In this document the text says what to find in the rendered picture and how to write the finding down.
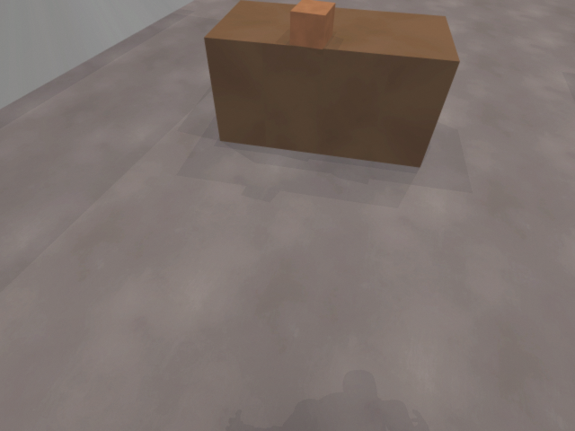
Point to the carton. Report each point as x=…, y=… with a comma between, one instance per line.
x=311, y=23

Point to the pedestal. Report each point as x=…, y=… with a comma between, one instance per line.
x=374, y=92

